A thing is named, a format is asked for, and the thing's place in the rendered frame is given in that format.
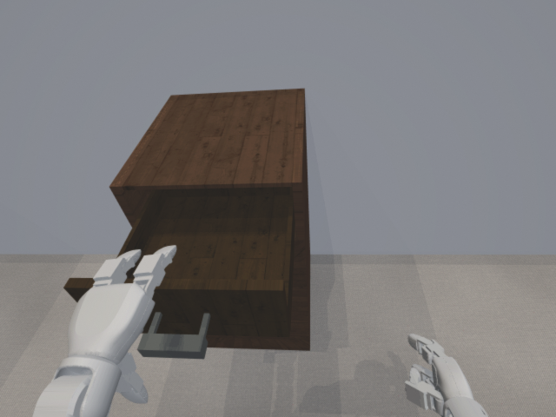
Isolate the drawer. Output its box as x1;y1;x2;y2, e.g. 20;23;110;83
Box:
63;187;295;337

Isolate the cabinet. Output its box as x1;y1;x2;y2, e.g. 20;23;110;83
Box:
109;89;310;351

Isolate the left robot hand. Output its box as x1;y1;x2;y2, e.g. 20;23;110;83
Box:
68;245;176;404

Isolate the robot right forearm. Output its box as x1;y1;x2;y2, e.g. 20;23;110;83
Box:
443;397;488;417

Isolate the right robot hand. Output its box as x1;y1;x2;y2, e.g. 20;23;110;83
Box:
405;334;474;417

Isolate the handle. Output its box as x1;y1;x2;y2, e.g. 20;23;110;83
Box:
137;312;211;359

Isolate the robot left forearm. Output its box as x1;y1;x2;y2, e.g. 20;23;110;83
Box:
32;354;122;417

